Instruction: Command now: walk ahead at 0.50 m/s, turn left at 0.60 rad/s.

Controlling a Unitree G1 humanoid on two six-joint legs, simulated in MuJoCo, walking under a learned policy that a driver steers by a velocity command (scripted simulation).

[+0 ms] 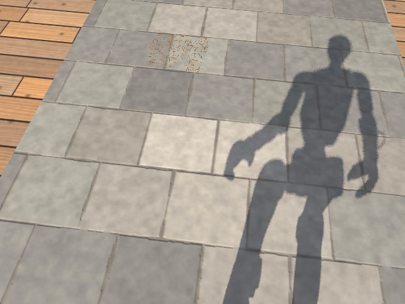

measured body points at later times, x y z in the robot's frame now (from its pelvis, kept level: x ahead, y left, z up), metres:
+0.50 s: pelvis +0.20 -0.04 +0.00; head +0.25 -0.05 +0.44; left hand +0.27 +0.25 -0.10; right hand +0.38 -0.29 -0.13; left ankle +0.14 +0.06 -0.65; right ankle +0.30 -0.11 -0.74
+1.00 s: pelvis +0.21 -0.02 +0.00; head +0.21 +0.00 +0.45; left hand +0.17 +0.25 -0.14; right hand +0.43 -0.17 -0.11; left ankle +0.18 +0.07 -0.74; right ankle +0.24 -0.14 -0.74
